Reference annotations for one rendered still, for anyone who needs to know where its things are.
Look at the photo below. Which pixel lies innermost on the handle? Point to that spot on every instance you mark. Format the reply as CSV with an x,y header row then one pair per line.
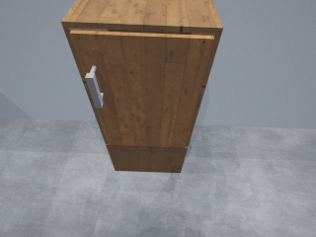
x,y
93,86

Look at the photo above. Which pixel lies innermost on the cupboard door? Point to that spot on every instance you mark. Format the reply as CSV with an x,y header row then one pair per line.
x,y
151,83

